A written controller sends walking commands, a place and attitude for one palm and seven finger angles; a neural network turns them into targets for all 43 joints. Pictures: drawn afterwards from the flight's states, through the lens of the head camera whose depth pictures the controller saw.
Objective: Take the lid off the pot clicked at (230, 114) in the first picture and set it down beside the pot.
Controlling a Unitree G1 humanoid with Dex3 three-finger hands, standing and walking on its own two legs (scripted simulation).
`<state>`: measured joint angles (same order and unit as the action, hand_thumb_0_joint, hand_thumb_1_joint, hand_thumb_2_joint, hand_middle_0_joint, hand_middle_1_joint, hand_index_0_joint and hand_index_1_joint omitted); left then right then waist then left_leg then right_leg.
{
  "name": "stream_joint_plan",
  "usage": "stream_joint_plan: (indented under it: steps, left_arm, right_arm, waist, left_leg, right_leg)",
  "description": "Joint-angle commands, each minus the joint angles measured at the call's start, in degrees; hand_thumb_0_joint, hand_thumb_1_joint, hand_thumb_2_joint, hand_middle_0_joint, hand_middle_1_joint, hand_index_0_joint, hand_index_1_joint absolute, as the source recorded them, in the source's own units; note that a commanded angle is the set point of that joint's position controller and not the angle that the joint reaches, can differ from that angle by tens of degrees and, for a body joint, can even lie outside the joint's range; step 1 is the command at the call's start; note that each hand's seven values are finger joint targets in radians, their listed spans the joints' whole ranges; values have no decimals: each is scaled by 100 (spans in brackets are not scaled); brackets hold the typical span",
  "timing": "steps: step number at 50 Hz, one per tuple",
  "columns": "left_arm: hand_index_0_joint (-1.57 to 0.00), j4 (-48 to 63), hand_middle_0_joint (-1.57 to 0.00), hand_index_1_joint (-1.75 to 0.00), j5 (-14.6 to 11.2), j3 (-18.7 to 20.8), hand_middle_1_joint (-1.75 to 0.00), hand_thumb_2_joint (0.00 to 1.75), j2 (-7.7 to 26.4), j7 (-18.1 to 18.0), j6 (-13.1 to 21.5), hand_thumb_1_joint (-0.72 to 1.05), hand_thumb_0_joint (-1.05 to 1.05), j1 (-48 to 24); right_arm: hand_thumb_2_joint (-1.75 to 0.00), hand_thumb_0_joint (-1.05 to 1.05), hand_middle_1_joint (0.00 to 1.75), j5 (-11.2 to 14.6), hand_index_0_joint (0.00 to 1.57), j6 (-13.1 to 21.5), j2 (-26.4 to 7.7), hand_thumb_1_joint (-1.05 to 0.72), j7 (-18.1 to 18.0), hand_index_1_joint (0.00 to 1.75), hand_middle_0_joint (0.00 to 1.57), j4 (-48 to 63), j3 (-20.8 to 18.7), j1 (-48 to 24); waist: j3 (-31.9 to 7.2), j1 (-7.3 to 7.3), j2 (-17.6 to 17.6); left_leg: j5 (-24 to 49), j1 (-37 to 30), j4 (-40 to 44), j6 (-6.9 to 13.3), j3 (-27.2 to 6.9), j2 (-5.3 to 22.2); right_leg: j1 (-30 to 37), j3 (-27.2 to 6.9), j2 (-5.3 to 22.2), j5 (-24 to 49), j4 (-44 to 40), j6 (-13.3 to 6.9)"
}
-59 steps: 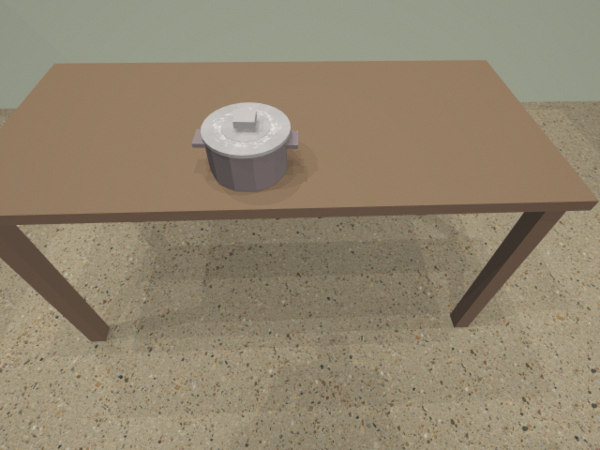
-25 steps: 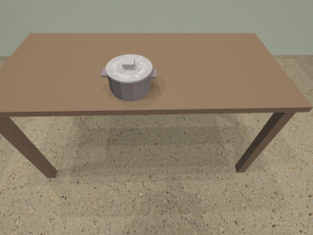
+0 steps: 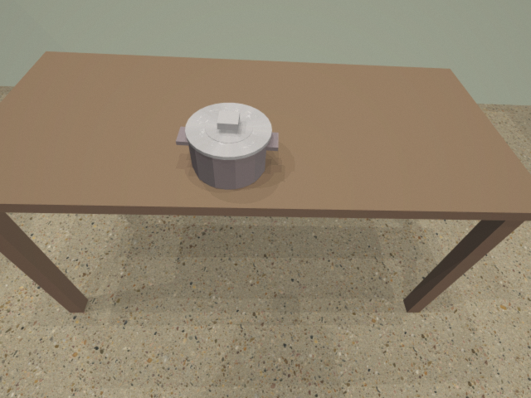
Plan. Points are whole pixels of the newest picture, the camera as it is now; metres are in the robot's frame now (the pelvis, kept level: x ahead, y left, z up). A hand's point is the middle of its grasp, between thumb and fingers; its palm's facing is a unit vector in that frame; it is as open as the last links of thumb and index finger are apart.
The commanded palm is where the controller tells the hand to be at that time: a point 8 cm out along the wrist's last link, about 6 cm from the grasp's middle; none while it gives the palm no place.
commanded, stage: take the last steps up to it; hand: left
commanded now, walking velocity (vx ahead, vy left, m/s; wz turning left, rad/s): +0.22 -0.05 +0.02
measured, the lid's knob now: (228, 120) +0.63 +0.10 +0.05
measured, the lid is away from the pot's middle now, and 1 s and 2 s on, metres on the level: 0.00 0.00 0.00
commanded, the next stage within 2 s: come to a stop and stand still in 0.18 s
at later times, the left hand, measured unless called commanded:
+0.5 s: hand (198, 333) +0.26 +0.13 -0.17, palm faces +0.05 -0.97 -0.22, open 7.3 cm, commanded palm none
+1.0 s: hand out of the picture +0.14 +0.23 -0.18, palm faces +0.11 -0.97 -0.22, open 7.4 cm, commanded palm none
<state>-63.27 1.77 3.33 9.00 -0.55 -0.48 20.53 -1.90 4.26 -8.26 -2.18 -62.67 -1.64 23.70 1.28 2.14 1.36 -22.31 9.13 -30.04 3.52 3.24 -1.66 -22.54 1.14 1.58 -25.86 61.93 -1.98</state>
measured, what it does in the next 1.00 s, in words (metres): walks ahead: right foot, then left foot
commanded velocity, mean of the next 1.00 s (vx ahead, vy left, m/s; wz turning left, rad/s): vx -0.06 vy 0.03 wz -0.01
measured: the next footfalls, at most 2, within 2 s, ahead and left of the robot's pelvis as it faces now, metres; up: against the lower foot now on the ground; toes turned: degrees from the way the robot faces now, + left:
right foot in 0.30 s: +0.26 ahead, -0.12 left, +0.00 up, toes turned -3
left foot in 0.80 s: +0.19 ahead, +0.11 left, +0.00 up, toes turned +3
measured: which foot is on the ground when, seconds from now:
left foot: down 0.00-0.30, up 0.32-0.78, down 0.80-1.00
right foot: up 0.00-0.28, down 0.30-0.80, up 0.82-1.00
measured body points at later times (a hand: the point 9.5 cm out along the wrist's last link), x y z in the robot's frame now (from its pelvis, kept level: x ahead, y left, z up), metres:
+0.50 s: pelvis +0.16 -0.04 +0.00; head +0.22 -0.05 +0.44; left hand +0.26 +0.18 -0.15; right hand +0.19 -0.28 -0.17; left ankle +0.12 +0.08 -0.66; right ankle +0.22 -0.12 -0.73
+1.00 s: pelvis +0.13 +0.03 +0.01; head +0.13 +0.06 +0.46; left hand +0.14 +0.28 -0.16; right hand +0.20 -0.20 -0.13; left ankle +0.15 +0.11 -0.73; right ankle +0.10 -0.11 -0.67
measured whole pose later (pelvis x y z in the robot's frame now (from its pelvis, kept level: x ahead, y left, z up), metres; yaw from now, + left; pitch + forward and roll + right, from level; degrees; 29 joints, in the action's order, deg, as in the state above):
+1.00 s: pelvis +0.13 +0.03 +0.01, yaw +1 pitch -1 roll -1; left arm -58.0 1.5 3.3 13.0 -2.4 -3.1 16.5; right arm -0.9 -1.3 -8.2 -1.7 -58.2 -0.8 11.8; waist 0.9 -1.9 3.4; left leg -12.8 12.7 -26.3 4.0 2.5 -2.3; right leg -22.7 -2.6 -0.1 -23.8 57.9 1.3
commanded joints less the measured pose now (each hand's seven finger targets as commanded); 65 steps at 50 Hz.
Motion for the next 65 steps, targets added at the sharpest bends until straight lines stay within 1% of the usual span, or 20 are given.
stream_joint_plan:
  steps: [1, 9, 13, 14, 15, 16, 17, 22, 29, 36, 38, 39, 40, 42, 46, 52, 58, 61, 63, 65]
  left_arm:
    - [-20, 771, -20, -30, -43, 72, -30, 90, 222, 126, 287, 90, 0, -750]
    - [-20, 1279, -20, -30, -121, -42, -30, 90, 96, 199, 230, 90, 0, -1609]
    - [-20, 723, -20, -30, -63, 108, -30, 90, 516, 86, 314, 90, 0, 89]
    - [-20, 514, -20, -30, -20, 210, -30, 90, 899, 18, 369, 90, 0, 788]
    - [-20, 504, -20, -30, -55, 308, -30, 90, 1276, -45, 382, 90, 0, 1007]
    - [-20, 628, -20, -30, -146, 233, -30, 90, 1233, -114, 340, 90, 0, 728]
    - [-20, 670, -20, -30, -122, 152, -30, 90, 973, -174, 299, 90, 0, 243]
    - [-20, 1088, -20, -30, -30, 120, -30, 90, 783, -329, 140, 90, 0, -735]
    - [-20, 1237, -20, -30, 7, 227, -30, 90, 1076, -279, 76, 90, 0, -618]
    - [-20, 1329, -20, -30, 77, 226, -30, 90, 1330, -225, -33, 90, 0, -646]
    - [-20, 1318, -20, -30, 10, 215, -30, 90, 1263, -216, -67, 90, 0, -705]
    - [-20, 1318, -20, -30, -24, 142, -30, 90, 1027, -206, -88, 90, 0, -584]
    - [-20, 1319, -20, -30, -70, 81, -30, 90, 692, -201, -121, 90, 0, -377]
    - [-20, 1162, -20, -30, -62, 65, -30, 90, 776, -265, -203, 90, 0, -417]
    - [-20, 781, -20, -30, -23, 138, -30, 90, 872, -177, -214, 90, 0, -133]
    - [-20, 656, -20, -30, -29, 9, -30, 90, 684, -149, -193, 90, 0, -250]
    - [-20, 189, -20, -30, -60, -101, -30, 90, 574, -223, -59, 90, 0, 381]
    - [-20, 189, -20, -30, -71, -142, -30, 90, 781, -223, -15, 90, 0, 187]
    - [-20, 131, -20, -30, -90, -174, -30, 90, 627, -221, 71, 90, 0, 76]
    - [-20, 114, -20, -30, -112, -206, -30, 90, 523, -230, 78, 90, 0, 47]
  right_arm:
    - [-90, 0, 30, 58, 20, 140, -582, -90, -114, 30, 20, -46, -9, 885]
    - [-90, 0, 30, 47, 20, 134, -633, -90, -141, 30, 20, -109, 27, 761]
    - [-90, 0, 30, 109, 20, 37, -861, -90, -91, 30, 20, -89, -103, 529]
    - [-90, 0, 30, 171, 20, 8, -707, -90, -34, 30, 20, -68, -113, 602]
    - [-90, 0, 30, 217, 20, -12, -385, -90, -55, 30, 20, 33, -84, 963]
    - [-90, 0, 30, 234, 20, -135, -486, -90, -124, 30, 20, 68, -97, 781]
    - [-90, 0, 30, 237, 20, -190, -253, -90, -130, 30, 20, 97, -68, 454]
    - [-90, 0, 30, 171, 20, -595, -225, -90, -80, 30, 20, 229, -126, 39]
    - [-90, 0, 30, 110, 20, -713, -519, -90, 56, 30, 20, 773, -285, -858]
    - [-90, 0, 30, 165, 20, -542, -517, -90, 136, 30, 20, 868, -259, -985]
    - [-90, 0, 30, 176, 20, -468, -604, -90, 141, 30, 20, 755, -242, -635]
    - [-90, 0, 30, 162, 20, -415, -848, -90, 134, 30, 20, 731, -268, -602]
    - [-90, 0, 30, 88, 20, -400, -1230, -90, 131, 30, 20, 930, -298, -919]
    - [-90, 0, 30, 26, 20, -453, -1175, -90, 60, 30, 20, 1073, -202, -1372]
    - [-90, 0, 30, 89, 20, -395, -910, -90, 3, 30, 20, 1013, -86, -1678]
    - [-90, 0, 30, 96, 20, -415, -899, -90, -25, 30, 20, 601, -119, -854]
    - [-90, 0, 30, 167, 20, -410, -752, -90, 20, 30, 20, 271, -111, -528]
    - [-90, 0, 30, 178, 20, -427, -490, -90, 79, 30, 20, 197, -46, -457]
    - [-90, 0, 30, 140, 20, -451, -534, -90, 73, 30, 20, 85, -35, -461]
    - [-90, 0, 30, 136, 20, -459, -533, -90, 69, 30, 20, -46, -24, -323]
  waist:
    - [557, 43, -236]
    - [366, 51, -890]
    - [-433, -683, -377]
    - [-882, -941, 352]
    - [-1421, -746, 1431]
    - [-1273, -664, 711]
    - [-436, -498, 234]
    - [-401, -103, 121]
    - [-602, -259, 557]
    - [-706, -246, 1144]
    - [-692, -54, 733]
    - [-656, -74, -237]
    - [-341, -228, -1868]
    - [-183, -289, -1313]
    - [-24, -518, -701]
    - [-33, -163, -840]
    - [-150, -258, -171]
    - [176, -117, 55]
    - [258, -66, 788]
    - [475, -43, 525]
  left_leg:
    - [3898, -1078, 1504, 893, -1644, 1696]
    - [4654, -970, 1482, 526, -507, 1292]
    - [4875, -323, -576, 148, -346, 1151]
    - [3305, 805, -2052, -67, -155, 696]
    - [-1110, 1812, -4077, -328, 29, -162]
    - [-1349, 1503, -4544, -274, -688, 161]
    - [-1228, 1647, -4525, -295, -662, 274]
    - [-901, 1339, -3576, -523, -541, 395]
    - [-335, 1893, -3299, -689, -457, 179]
    - [78, 658, -1181, -596, -114, 95]
    - [1022, -267, 340, -528, -119, 110]
    - [1615, -608, 923, -401, -583, 639]
    - [3070, -258, 1312, 45, -2072, 1900]
    - [3836, 877, 1341, 721, -1833, 2062]
    - [2492, 799, 1446, 488, -1161, 1358]
    - [1202, -52, 1748, 619, -1652, 1419]
    - [640, 476, 1364, 56, -1279, 935]
    - [613, 178, 990, -244, -780, 461]
    - [1135, -27, 713, -251, -621, 503]
    - [1140, -114, 873, -229, -714, 564]
  right_leg:
    - [-2154, -68, 295, 515, 908, 87]
    - [-1112, 542, 98, 1303, -1807, -9]
    - [1742, 528, -211, 2297, -3149, -251]
    - [3072, -445, 613, 3364, -3015, -677]
    - [3703, -2703, 2276, 5713, -3526, -1454]
    - [2798, -2549, 2414, 5981, -3852, -1647]
    - [1965, -2134, 2248, 5843, -3979, -1631]
    - [559, -882, 1754, 5614, -3936, -1303]
    - [1023, -879, 1638, 5676, -3758, -1211]
    - [718, -918, 1446, 3487, -3777, -915]
    - [401, -782, 1151, 2673, -3405, -492]
    - [102, -434, 731, 1803, -2793, -184]
    - [-577, 170, -38, -261, -1987, 252]
    - [74, -414, -63, -724, -640, 274]
    - [-103, -490, -128, 252, 61, 312]
    - [91, -189, 55, -191, -1719, 332]
    - [1712, -348, 216, 1294, -4414, 102]
    - [832, -835, 796, 676, -4674, -221]
    - [642, -892, 740, 945, -4759, -208]
    - [415, -784, 633, 703, -4698, -142]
